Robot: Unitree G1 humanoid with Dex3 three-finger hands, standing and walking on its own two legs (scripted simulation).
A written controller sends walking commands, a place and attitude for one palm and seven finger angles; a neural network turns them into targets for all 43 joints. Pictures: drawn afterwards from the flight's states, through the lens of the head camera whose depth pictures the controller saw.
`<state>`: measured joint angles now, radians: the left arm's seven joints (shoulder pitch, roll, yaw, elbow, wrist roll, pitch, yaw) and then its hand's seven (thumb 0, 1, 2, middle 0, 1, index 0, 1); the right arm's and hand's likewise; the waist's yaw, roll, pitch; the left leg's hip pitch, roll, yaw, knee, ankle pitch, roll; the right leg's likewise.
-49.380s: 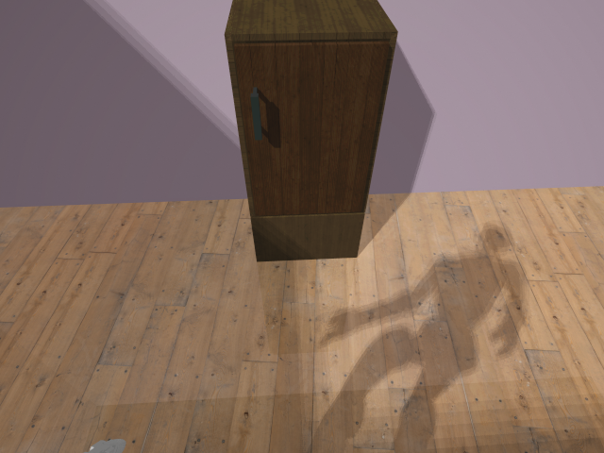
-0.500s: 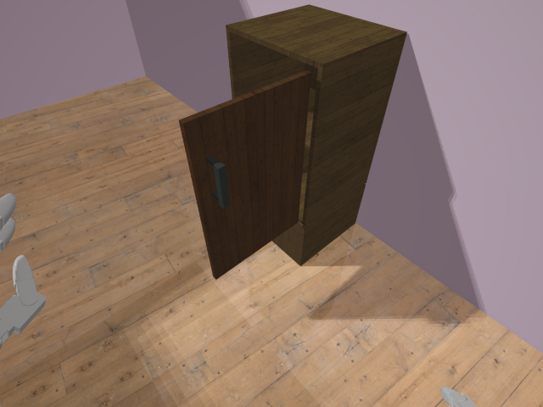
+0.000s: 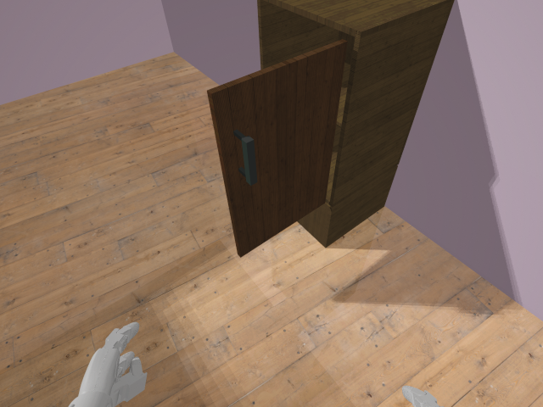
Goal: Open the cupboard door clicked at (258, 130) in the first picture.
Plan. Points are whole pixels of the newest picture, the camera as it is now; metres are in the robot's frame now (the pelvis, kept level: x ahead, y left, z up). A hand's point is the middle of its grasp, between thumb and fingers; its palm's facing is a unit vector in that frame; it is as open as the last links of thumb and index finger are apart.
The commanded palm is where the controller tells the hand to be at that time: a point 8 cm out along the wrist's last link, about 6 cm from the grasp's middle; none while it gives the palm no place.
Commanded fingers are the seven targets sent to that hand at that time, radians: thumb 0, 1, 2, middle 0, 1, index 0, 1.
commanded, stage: let the arm hang, fingers relaxed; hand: left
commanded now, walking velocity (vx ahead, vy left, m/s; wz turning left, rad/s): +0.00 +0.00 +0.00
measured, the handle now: (244, 157) +0.65 +0.09 -0.02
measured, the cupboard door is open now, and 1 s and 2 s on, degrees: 90 90 90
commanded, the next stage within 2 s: look to check the result in 0.92 s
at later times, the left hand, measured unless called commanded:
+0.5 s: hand out of the picture +0.00 +0.20 -0.14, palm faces +0.02 -0.97 -0.24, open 7.3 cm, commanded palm none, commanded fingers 0.00 0.90 0.90 -0.20 -0.30 -0.20 -0.30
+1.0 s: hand out of the picture -0.02 +0.18 -0.15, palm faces +0.02 -0.99 -0.16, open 7.4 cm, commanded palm none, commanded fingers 0.00 0.90 0.90 -0.20 -0.30 -0.20 -0.30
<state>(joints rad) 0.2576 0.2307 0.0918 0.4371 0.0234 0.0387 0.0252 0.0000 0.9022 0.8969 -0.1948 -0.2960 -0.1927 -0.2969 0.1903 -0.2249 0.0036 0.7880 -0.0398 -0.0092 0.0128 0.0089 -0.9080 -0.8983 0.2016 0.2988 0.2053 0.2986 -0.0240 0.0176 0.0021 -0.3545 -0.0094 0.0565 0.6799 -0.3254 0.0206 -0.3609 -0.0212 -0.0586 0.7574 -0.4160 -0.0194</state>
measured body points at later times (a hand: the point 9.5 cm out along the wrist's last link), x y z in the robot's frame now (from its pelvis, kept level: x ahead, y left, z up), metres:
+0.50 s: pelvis -0.01 +0.01 +0.03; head +0.00 +0.00 +0.48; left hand +0.00 +0.25 -0.12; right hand -0.01 -0.21 -0.14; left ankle +0.02 +0.12 -0.72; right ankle +0.01 -0.09 -0.72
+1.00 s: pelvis +0.00 +0.03 +0.03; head +0.01 +0.02 +0.48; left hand -0.02 +0.23 -0.14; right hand -0.02 -0.18 -0.14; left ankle +0.02 +0.12 -0.72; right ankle +0.01 -0.09 -0.72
